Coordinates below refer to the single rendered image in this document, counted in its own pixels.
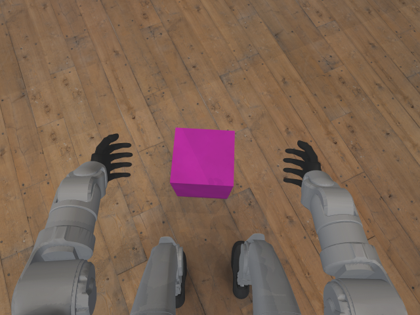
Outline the robot left foot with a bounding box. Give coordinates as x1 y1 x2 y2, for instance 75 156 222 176
175 252 187 308

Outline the carton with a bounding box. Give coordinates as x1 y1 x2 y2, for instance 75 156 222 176
170 127 235 199

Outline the right robot forearm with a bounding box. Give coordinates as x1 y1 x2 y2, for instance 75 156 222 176
301 170 408 315

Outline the robot right upper arm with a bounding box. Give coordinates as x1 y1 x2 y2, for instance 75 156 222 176
324 278 406 315

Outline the robot left upper arm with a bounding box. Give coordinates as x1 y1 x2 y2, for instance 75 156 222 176
14 259 96 315

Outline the robot right shin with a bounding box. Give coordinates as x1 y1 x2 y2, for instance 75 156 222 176
237 234 273 285

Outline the robot right hand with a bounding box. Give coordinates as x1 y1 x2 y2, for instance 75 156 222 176
283 140 321 187

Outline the robot left hand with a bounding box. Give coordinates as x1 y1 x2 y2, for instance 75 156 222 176
91 133 133 181

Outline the left robot forearm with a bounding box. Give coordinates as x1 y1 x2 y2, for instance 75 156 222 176
11 161 108 315

